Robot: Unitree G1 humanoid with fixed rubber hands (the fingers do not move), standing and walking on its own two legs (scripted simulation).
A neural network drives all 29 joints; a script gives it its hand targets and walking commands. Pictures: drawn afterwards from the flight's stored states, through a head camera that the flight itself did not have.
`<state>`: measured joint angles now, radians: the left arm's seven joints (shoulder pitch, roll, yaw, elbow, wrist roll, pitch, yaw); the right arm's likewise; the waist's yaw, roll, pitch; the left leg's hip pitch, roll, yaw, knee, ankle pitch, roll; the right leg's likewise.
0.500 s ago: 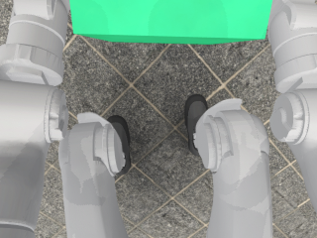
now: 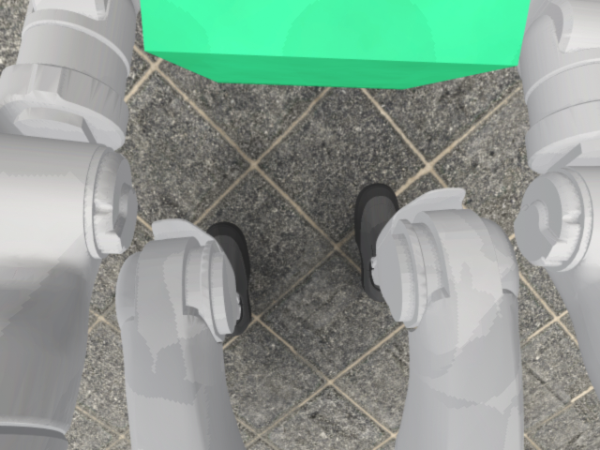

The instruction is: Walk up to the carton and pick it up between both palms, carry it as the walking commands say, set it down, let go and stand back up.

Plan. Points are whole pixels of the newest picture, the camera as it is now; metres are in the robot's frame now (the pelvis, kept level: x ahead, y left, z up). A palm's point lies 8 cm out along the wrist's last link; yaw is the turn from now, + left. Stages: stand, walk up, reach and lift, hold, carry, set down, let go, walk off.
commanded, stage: reach and lift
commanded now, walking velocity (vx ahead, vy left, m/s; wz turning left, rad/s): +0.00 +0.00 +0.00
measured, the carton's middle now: out of the picture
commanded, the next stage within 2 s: none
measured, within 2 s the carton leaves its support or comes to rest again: leaves its support in 0.44 s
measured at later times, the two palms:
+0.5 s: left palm out of the picture +0.59 +0.08 -0.14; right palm out of the picture +0.51 -0.27 -0.16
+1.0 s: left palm out of the picture +0.59 +0.09 -0.08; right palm out of the picture +0.52 -0.27 -0.10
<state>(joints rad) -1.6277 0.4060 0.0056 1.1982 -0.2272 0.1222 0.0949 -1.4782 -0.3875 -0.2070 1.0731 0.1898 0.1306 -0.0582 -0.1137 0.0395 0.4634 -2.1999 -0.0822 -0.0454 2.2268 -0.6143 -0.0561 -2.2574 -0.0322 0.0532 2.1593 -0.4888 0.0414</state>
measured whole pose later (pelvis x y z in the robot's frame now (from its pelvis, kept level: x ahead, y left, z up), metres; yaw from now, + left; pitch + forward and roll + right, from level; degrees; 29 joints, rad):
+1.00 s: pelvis -0.01 +0.00 +0.05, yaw +0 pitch +30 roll +1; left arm -1.54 0.37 0.22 0.87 -0.09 0.35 0.06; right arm -1.43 -0.35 -0.28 0.73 0.07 0.40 -0.06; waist -0.11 0.05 0.52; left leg -2.01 -0.06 -0.03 2.08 -0.60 -0.05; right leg -2.08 -0.01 0.06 2.02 -0.46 0.04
